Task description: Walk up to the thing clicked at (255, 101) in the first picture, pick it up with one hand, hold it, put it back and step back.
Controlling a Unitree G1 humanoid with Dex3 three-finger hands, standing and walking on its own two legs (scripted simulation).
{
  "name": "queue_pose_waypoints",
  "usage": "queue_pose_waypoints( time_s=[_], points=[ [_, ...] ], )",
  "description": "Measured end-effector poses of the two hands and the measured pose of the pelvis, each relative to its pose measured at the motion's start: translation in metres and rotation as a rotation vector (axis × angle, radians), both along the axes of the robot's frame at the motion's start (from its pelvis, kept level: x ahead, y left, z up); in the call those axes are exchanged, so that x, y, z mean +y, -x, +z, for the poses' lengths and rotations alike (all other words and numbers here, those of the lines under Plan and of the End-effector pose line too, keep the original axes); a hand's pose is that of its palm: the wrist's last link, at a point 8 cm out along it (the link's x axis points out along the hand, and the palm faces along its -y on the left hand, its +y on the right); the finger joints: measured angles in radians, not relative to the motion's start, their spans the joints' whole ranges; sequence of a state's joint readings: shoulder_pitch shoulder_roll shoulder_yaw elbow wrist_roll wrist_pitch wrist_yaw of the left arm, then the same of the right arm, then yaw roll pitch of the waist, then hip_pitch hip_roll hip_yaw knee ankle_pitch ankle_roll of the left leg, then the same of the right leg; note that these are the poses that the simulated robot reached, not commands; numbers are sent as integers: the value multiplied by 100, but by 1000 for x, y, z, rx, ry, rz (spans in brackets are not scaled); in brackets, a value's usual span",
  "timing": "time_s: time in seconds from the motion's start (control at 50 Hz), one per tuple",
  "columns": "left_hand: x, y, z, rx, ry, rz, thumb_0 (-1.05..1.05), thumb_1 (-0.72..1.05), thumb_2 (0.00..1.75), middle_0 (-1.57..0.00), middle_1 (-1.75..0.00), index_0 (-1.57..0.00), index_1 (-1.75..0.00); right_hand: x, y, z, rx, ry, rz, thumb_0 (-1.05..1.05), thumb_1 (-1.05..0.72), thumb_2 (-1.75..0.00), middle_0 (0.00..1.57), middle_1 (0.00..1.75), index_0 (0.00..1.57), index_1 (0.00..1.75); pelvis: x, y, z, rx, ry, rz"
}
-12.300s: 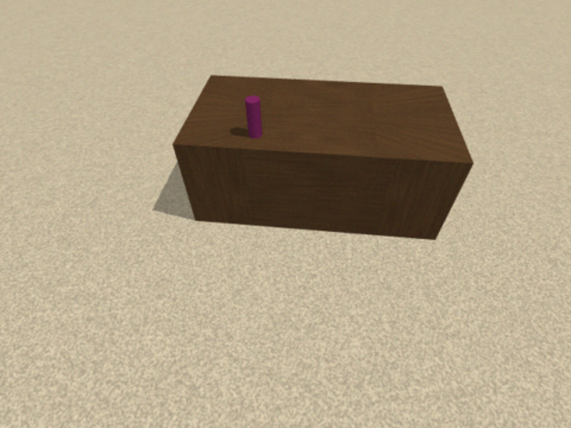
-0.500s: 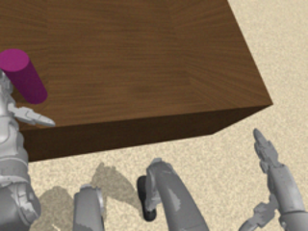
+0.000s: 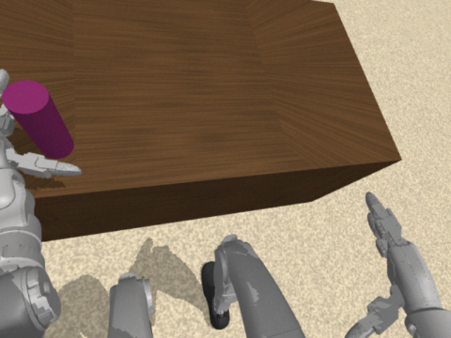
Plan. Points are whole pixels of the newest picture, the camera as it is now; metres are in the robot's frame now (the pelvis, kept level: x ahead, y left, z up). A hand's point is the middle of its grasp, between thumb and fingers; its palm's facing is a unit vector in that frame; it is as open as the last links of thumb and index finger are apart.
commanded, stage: close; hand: left
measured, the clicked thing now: (44, 125) +0.52 +0.20 -0.05
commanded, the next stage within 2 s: settle in 0.46 s
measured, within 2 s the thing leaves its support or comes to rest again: leaves its support in 0.82 s
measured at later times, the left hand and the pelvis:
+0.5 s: hand (52, 117) +0.52 +0.18 -0.04, palm faces +0.13 -0.99 -0.02, open 8.5 cm; pelvis +0.01 +0.00 +0.01, yaw +0 degrees
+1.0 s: hand (39, 103) +0.52 +0.19 +0.01, palm faces +0.14 -0.99 -0.01, open 7.5 cm; pelvis +0.01 +0.00 +0.03, yaw +0 degrees
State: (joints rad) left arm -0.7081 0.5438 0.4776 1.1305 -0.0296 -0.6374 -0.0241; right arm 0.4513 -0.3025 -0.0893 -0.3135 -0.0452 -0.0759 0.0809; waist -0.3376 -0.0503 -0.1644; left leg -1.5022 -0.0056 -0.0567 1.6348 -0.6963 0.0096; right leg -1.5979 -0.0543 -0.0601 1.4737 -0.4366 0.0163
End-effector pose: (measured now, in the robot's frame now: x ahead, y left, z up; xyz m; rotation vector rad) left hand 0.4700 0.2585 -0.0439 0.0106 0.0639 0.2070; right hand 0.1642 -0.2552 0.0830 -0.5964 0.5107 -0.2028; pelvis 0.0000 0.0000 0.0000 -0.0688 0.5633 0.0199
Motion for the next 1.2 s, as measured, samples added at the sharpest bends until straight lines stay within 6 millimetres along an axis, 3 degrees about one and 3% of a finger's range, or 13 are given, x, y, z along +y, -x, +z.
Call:
queue_pose_waypoints(
  time_s=[0.24, 0.42, 0.5, 0.62, 0.78, 0.9, 1.04, 1.2],
  points=[
    [-13, -14, -13, 25, 37, -38, -1, -54, 29, -61, -49, -62, -48, 0, 2, 16, 28, 45, 0, -1, 51, -5, 6, 5, 6, 5, 0, -2, 3, 11, 4, -1],
    [-19, -24, 10, -15, 21, -63, -1, -34, 56, -88, -77, -89, -77, -3, 4, 11, 41, 22, -38, -1, 50, -5, 6, 5, 6, 5, -1, -6, 8, 8, 7, -3],
    [-25, -24, 10, 26, 7, -73, -1, -23, 68, -101, -90, -102, -90, -3, 1, 5, 34, -11, -37, -1, 50, -5, 6, 5, 6, 5, 0, -7, 9, 6, 6, -4],
    [-25, -23, 10, 18, 10, -37, 0, -20, 85, -97, -96, -98, -96, -3, 0, 7, 22, -19, -21, -1, 51, -5, 6, 5, 6, 5, -1, -4, 10, 0, -5, -7],
    [-24, -22, 11, 2, 16, -65, 0, -14, 116, -90, -105, -91, -106, -1, 2, 25, 2, 22, -5, -1, 52, -5, 6, 5, 6, 6, -5, -2, 12, -6, -9, -5],
    [-22, -20, 29, -2, 22, -73, 0, -14, 117, -89, -107, -90, -108, -2, 5, 33, -5, 15, -27, -1, 52, -6, 6, 5, 6, 6, -4, -5, 21, -24, -1, -1],
    [-19, -24, 57, 5, 4, -66, -1, -14, 117, -89, -107, -90, -108, -2, 5, 26, -3, -41, -56, -1, 53, -6, 6, 5, 6, 6, 0, -8, 32, -45, -1, -3],
    [-17, -21, 63, 25, 16, -63, -1, -14, 117, -89, -107, -90, -109, 2, 2, 21, 6, -85, -50, -1, 53, -5, 6, 5, 6, 6, 2, -9, 39, -53, -12, -10]
  ],
)
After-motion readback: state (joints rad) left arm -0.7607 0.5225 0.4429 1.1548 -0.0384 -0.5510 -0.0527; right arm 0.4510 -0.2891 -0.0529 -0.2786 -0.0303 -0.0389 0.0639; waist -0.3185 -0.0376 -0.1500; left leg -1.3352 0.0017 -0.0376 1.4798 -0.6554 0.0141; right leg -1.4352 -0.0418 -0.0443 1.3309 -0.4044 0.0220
